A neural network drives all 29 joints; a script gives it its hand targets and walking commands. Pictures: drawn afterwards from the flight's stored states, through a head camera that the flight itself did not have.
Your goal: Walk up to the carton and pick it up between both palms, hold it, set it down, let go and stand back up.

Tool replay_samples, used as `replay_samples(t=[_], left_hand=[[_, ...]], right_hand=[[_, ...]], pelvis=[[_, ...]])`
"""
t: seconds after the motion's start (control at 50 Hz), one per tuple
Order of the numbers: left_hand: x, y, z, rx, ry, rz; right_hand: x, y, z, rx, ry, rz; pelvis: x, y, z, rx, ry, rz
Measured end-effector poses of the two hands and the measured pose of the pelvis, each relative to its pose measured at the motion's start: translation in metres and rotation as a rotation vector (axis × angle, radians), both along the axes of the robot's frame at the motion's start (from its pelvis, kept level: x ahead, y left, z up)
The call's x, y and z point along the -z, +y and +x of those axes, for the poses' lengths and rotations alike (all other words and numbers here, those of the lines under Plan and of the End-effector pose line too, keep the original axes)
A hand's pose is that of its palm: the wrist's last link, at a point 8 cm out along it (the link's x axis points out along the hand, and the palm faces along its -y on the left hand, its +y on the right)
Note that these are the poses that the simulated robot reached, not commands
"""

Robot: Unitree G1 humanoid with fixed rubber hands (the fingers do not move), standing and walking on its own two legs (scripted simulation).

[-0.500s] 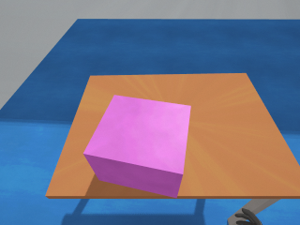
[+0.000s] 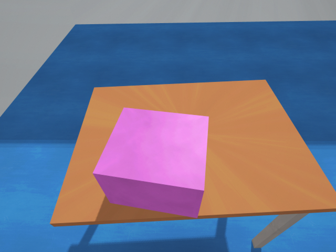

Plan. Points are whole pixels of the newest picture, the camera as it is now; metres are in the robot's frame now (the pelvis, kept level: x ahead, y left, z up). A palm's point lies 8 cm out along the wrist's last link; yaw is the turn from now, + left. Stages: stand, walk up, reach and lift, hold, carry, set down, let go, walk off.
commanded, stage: walk up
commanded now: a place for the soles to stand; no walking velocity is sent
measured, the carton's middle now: (158, 160) +0.39 +0.05 -0.04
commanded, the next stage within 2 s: reach and lift in 0.60 s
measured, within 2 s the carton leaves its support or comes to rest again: neither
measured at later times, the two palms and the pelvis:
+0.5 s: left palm out of the picture +0.06 +0.25 -0.12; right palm out of the picture +0.07 -0.27 -0.12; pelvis +0.01 -0.01 +0.00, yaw -1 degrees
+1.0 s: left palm out of the picture +0.15 +0.24 -0.09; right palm out of the picture +0.12 -0.27 -0.09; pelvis -0.01 -0.02 -0.01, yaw -2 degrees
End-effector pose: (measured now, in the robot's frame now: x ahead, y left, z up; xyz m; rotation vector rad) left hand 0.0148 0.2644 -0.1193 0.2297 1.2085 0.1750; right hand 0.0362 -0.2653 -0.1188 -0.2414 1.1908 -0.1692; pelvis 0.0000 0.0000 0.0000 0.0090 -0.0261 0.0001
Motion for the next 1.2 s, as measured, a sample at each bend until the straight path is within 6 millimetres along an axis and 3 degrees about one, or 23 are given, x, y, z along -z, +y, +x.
replay_samples(t=[0.32,0.64,0.68,0.74,0.82,0.86,0.92,1.0,1.1,1.2], left_hand=[[0.000,-0.013,0.032,0.014,-0.053,-0.008],[0.000,-0.006,0.043,0.017,-0.052,0.004],[0.009,0.000,0.055,0.000,0.015,0.020],[0.014,0.001,0.095,0.002,0.015,0.029],[-0.010,-0.021,0.152,0.066,-0.134,-0.003],[-0.025,-0.031,0.164,0.094,-0.183,-0.018],[-0.032,-0.034,0.153,0.084,-0.175,-0.032],[-0.029,-0.024,0.134,0.035,-0.172,-0.041],[-0.024,-0.013,0.122,0.033,-0.190,-0.052],[-0.034,-0.007,0.130,0.071,-0.284,-0.070]], right_hand=[[-0.002,-0.002,0.029,-0.012,-0.054,0.000],[0.000,-0.007,0.030,-0.010,-0.057,-0.011],[0.008,-0.011,0.042,-0.030,-0.067,-0.019],[0.010,-0.014,0.075,-0.049,-0.140,-0.013],[-0.007,-0.013,0.111,-0.043,-0.297,0.012],[-0.019,-0.012,0.116,-0.037,-0.363,0.017],[-0.031,-0.013,0.107,-0.037,-0.395,0.006],[-0.031,-0.009,0.085,-0.041,-0.346,-0.015],[-0.036,0.017,0.075,-0.005,-0.378,0.013],[-0.045,0.046,0.079,0.001,-0.458,0.040]], pelvis=[[0.000,-0.005,0.009,0.006,0.005,-0.004],[0.003,-0.006,0.006,0.009,0.004,-0.003],[0.011,-0.008,-0.003,0.002,0.016,0.002],[0.023,-0.010,-0.016,0.006,0.027,0.011],[0.024,-0.012,-0.020,0.029,0.020,0.003],[0.019,-0.013,-0.016,0.034,0.005,-0.005],[0.010,-0.015,-0.010,0.033,-0.024,-0.001],[0.005,-0.016,-0.011,0.033,-0.057,0.009],[0.003,-0.013,-0.019,0.042,-0.044,0.008],[0.000,-0.003,-0.024,0.050,-0.034,-0.004]])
